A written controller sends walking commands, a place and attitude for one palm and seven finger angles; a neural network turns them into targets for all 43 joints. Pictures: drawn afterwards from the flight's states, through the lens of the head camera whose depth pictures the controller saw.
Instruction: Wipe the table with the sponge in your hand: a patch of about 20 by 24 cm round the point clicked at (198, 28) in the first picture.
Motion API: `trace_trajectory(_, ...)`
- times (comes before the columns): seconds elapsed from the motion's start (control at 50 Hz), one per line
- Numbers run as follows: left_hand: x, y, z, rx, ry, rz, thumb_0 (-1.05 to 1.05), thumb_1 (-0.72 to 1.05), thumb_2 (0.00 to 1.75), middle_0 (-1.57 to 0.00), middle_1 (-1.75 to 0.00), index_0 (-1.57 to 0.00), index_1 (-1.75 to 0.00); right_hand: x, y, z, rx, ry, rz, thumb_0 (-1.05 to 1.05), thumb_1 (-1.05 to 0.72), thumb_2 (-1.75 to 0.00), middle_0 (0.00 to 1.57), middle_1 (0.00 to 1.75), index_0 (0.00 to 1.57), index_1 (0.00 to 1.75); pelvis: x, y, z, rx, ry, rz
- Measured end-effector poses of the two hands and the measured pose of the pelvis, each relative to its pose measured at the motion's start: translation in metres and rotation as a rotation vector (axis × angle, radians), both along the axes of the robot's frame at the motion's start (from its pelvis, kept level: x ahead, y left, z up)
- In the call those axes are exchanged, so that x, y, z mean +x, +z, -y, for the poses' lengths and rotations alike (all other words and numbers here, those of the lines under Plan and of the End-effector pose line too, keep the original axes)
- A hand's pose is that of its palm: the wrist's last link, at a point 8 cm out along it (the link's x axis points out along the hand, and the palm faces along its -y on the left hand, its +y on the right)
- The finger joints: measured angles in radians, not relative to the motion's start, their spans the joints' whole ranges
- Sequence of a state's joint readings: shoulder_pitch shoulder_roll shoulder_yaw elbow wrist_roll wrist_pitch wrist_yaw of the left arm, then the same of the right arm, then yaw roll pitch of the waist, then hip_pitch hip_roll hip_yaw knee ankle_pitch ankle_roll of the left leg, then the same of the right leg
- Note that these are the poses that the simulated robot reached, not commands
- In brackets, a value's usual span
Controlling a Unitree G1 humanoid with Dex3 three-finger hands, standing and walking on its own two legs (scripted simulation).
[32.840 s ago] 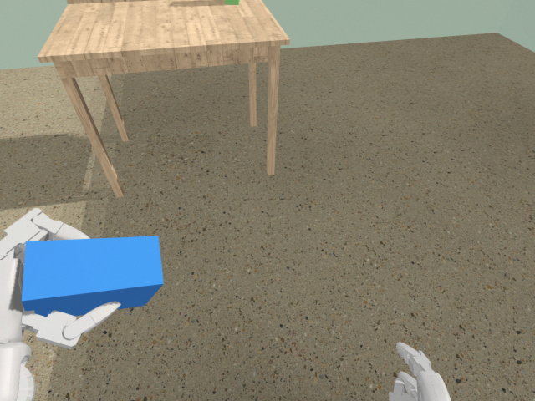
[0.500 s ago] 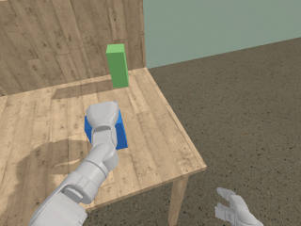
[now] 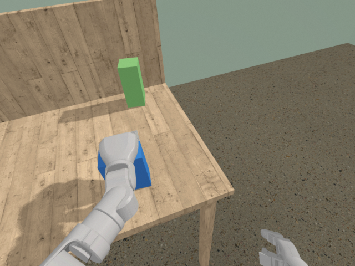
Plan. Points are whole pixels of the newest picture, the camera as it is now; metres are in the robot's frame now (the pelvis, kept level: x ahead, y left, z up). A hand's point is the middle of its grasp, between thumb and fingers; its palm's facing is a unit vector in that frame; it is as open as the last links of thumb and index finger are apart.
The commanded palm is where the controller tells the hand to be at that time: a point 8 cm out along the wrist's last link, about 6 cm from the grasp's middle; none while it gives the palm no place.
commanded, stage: wipe back along the third lane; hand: left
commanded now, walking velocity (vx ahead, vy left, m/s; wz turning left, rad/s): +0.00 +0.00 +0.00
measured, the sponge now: (128, 173) +0.34 +0.18 +0.02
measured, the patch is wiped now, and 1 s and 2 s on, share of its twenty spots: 1.00 1.00 1.00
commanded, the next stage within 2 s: slide back across to the middle lane in 0.30 s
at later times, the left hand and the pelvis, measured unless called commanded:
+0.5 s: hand (130, 175) +0.30 +0.15 +0.06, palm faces +0.06 -0.10 -0.99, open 10.0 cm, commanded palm +0.26 +0.15 +0.11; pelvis -0.01 -0.02 +0.00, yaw -1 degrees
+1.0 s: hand (108, 187) +0.27 +0.19 +0.07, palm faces +0.06 -0.15 -0.99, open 10.0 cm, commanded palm +0.23 +0.20 +0.12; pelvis -0.01 -0.02 +0.00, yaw -2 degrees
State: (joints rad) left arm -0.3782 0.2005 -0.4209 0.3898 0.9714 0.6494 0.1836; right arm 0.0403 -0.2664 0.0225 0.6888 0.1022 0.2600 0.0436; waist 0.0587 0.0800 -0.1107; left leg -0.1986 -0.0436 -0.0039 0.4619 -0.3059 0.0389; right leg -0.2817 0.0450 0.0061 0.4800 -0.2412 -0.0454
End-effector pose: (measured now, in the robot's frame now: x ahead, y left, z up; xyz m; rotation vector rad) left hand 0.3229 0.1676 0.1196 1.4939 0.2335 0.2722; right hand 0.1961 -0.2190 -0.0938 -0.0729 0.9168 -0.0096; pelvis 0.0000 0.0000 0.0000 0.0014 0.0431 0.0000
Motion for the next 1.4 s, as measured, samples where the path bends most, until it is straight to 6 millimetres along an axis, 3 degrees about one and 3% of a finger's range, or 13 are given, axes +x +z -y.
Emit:
trace_trajectory(0.32,-0.032,-0.001,0.018,-0.023,-0.01,0.027,0.01,-0.48,1.07,-0.69,-1.41,-0.71,-1.38,0.029,0.02,-0.002,0.046,0.052,0.122,0.01,-0.91,-0.9,0.2,0.3,0.2,0.3,-0.004,-0.001,0.014,0.008,-0.004,0.03)
trace_trajectory(0.56,-0.044,0.0,0.017,-0.06,0.001,0.026,0.01,-0.48,1.07,-0.69,-1.41,-0.71,-1.38,0.023,0.02,0.009,0.039,0.035,0.137,0.01,-0.91,-0.9,0.2,0.3,0.2,0.3,-0.008,-0.001,0.021,0.014,-0.017,0.05)
trace_trajectory(0.82,-0.068,0.007,-0.005,-0.11,0.018,0.035,-0.01,-0.49,1.07,-0.7,-1.41,-0.72,-1.37,0.008,0.016,0.026,-0.006,-0.002,0.13,0.01,-0.91,-0.9,0.2,0.3,0.2,0.3,-0.01,0.001,0.025,0.014,-0.032,0.077)
trace_trajectory(1.02,-0.081,0.006,-0.022,-0.092,0.039,0.016,-0.01,-0.49,1.07,-0.71,-1.4,-0.73,-1.36,0.008,0.017,0.025,-0.018,-0.004,0.151,0.01,-0.91,-0.9,0.2,0.3,0.2,0.3,-0.013,0.002,0.024,0.014,-0.032,0.08)
trace_trajectory(1.24,-0.081,0.004,-0.044,-0.064,0.073,-0.008,-0.01,-0.5,1.07,-0.72,-1.39,-0.74,-1.35,0.011,0.018,0.018,-0.034,0.01,0.164,0.01,-0.91,-0.9,0.2,0.3,0.2,0.3,-0.014,0.002,0.022,0.012,-0.027,0.075)
trace_trajectory(1.4,-0.06,0.003,-0.063,-0.031,0.1,-0.055,-0.02,-0.51,1.07,-0.73,-1.37,-0.75,-1.33,0.005,0.012,0.019,-0.072,0.007,0.13,0.01,-0.9,-0.9,0.2,0.3,0.2,0.3,-0.015,0.002,0.019,0.01,-0.01,0.05)
